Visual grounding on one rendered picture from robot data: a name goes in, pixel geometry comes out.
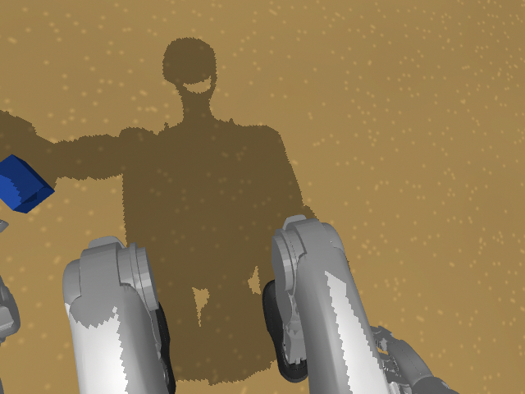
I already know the small box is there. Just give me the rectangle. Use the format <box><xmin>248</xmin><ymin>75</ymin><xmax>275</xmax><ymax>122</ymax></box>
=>
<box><xmin>0</xmin><ymin>154</ymin><xmax>55</xmax><ymax>213</ymax></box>

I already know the left robot foot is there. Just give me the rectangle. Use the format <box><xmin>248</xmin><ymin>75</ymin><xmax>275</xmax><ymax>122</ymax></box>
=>
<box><xmin>155</xmin><ymin>302</ymin><xmax>176</xmax><ymax>394</ymax></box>

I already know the left robot arm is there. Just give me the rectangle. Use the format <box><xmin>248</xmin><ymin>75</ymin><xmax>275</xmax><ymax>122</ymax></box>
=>
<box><xmin>0</xmin><ymin>276</ymin><xmax>21</xmax><ymax>394</ymax></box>

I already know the right robot foot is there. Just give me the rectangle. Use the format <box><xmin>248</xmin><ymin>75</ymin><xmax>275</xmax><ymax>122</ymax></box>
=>
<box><xmin>262</xmin><ymin>280</ymin><xmax>308</xmax><ymax>383</ymax></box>

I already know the right robot hand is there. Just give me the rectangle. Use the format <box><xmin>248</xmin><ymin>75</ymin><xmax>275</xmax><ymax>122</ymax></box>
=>
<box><xmin>370</xmin><ymin>326</ymin><xmax>434</xmax><ymax>394</ymax></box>

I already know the right robot arm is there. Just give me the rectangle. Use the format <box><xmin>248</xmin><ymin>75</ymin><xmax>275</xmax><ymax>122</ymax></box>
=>
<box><xmin>412</xmin><ymin>377</ymin><xmax>459</xmax><ymax>394</ymax></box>

